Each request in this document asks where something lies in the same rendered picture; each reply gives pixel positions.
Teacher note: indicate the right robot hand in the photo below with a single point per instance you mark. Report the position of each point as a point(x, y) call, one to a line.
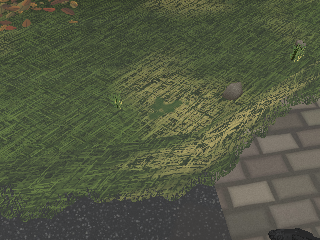
point(291, 234)

